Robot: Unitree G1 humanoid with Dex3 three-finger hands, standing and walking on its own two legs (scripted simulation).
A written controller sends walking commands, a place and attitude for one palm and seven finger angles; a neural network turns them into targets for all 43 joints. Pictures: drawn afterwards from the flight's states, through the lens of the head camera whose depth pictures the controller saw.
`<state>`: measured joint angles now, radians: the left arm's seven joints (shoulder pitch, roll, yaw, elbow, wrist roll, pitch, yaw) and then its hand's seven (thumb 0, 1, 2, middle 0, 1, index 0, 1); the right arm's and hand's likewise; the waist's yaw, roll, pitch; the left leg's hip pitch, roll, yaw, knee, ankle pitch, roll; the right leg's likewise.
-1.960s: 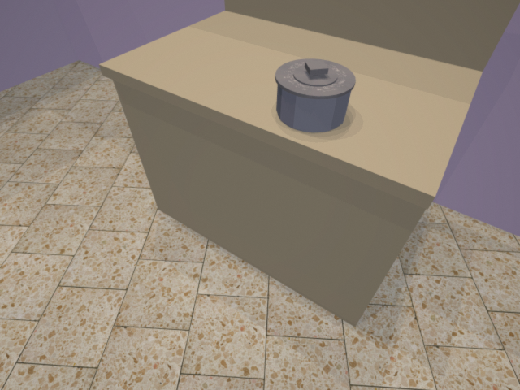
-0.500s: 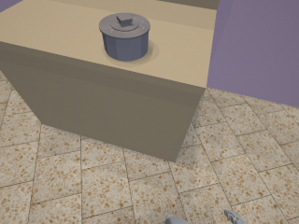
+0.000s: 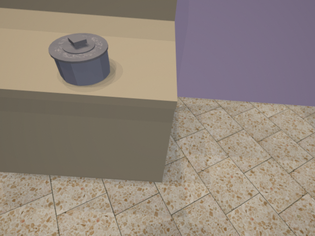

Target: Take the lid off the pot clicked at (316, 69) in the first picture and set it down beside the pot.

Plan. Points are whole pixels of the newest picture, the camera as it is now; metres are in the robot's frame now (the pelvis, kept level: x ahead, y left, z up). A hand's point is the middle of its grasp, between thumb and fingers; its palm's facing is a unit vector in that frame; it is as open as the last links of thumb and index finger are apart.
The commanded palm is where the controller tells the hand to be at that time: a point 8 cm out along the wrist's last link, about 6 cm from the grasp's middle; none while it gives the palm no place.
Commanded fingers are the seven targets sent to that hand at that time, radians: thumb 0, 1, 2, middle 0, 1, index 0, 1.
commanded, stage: take the last steps up to it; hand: left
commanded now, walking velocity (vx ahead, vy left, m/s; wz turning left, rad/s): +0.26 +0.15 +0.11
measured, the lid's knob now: (77, 40) +0.69 +0.30 +0.14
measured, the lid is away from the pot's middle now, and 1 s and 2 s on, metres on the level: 0.00 0.00 0.00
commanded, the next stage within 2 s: come to a stop and stand still in 0.46 s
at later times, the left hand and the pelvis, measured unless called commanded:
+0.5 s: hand out of the picture +0.08 +0.20 -0.16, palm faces +0.17 -0.96 -0.22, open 7.3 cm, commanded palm none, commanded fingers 0.00 0.90 0.90 -0.20 -0.30 -0.20 -0.30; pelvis +0.13 +0.02 +0.01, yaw +5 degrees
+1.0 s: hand (79, 213) +0.22 +0.24 -0.16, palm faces +0.09 -0.96 -0.25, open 7.3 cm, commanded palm none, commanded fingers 0.00 0.90 0.90 -0.20 -0.30 -0.20 -0.30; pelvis +0.19 +0.05 +0.00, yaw +3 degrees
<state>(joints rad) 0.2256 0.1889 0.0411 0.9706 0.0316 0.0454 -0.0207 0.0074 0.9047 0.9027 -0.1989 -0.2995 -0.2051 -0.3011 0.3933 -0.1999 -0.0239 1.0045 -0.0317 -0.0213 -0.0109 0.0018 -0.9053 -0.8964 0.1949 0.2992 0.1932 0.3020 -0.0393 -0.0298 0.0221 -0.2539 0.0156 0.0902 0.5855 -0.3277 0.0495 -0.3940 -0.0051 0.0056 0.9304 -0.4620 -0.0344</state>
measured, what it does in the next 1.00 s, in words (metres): walks ahead: right foot, then left foot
